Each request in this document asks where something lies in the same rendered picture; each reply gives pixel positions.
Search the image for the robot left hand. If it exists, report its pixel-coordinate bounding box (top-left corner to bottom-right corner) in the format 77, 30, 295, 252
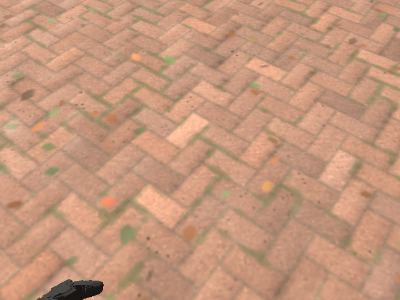
36, 279, 104, 300

